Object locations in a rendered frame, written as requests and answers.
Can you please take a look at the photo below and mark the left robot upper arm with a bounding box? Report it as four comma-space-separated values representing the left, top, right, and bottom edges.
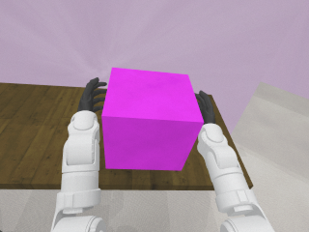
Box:
52, 216, 107, 232

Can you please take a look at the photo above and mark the right robot hand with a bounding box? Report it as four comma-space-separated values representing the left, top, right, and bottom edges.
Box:
194, 90, 216, 125

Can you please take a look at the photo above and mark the robot left forearm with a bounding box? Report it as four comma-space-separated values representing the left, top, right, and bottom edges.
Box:
50, 110, 101, 232

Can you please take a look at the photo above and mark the table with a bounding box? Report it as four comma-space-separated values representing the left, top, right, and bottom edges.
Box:
0, 82, 253, 232

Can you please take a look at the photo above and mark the left robot hand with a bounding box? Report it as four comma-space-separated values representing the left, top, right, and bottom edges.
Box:
77, 77, 107, 113

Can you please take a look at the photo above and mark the robot right forearm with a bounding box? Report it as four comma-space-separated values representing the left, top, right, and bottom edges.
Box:
197, 123, 275, 232

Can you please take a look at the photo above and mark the right robot upper arm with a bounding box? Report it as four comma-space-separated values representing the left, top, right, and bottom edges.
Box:
220, 215, 273, 232

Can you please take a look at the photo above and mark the carton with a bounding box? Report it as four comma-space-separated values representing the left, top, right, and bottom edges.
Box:
101, 67, 205, 171

